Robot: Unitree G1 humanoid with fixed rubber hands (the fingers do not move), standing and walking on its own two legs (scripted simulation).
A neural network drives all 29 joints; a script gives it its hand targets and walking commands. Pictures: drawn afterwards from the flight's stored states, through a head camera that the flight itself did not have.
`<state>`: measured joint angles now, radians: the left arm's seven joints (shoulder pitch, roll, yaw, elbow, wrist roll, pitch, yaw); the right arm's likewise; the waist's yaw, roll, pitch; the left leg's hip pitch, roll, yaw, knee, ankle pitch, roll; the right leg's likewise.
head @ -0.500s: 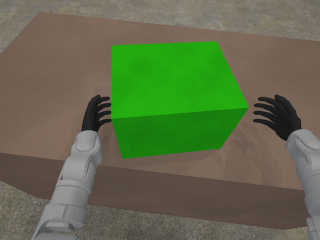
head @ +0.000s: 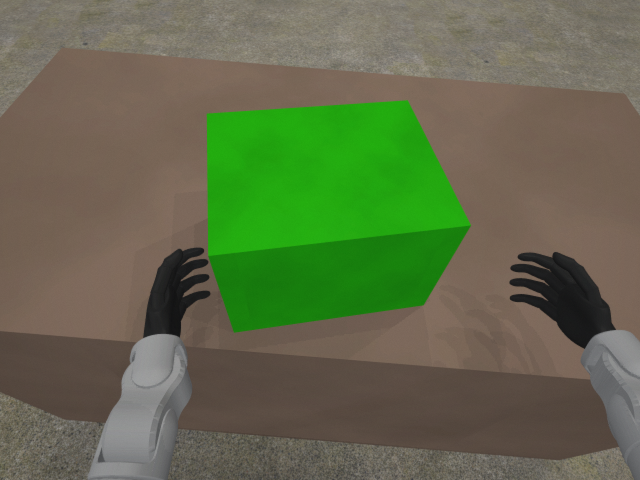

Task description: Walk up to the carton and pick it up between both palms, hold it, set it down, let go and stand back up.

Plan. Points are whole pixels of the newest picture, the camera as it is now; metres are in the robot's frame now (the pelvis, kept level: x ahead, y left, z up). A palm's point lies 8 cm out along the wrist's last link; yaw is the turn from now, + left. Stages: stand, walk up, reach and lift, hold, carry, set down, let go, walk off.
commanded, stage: set down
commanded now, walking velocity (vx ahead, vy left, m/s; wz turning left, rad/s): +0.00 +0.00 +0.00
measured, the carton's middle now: (321, 215) +0.47 +0.01 +0.03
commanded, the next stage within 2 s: let go in 1.88 s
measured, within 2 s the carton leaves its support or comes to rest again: neither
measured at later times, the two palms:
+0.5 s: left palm (139, 415) +0.19 +0.19 +0.04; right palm (618, 410) +0.21 -0.30 +0.05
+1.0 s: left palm (143, 407) +0.20 +0.20 +0.01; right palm (591, 430) +0.19 -0.29 +0.01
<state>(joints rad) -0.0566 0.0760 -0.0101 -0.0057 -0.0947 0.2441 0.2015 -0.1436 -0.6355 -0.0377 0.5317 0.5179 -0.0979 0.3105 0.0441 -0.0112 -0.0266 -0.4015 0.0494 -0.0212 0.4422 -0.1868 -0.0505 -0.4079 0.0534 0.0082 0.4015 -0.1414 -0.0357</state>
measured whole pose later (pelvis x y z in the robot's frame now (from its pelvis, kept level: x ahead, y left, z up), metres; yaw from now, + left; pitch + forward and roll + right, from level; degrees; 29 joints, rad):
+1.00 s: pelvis +0.00 +0.00 +0.00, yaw -2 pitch -3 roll +1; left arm 0.26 0.09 0.00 0.08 -0.06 0.24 0.16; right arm 0.25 -0.48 -0.08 0.25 0.33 0.08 0.24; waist 0.02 0.01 0.00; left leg -0.11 0.03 0.01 0.37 -0.20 -0.04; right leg -0.17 0.04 0.05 0.41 -0.18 -0.03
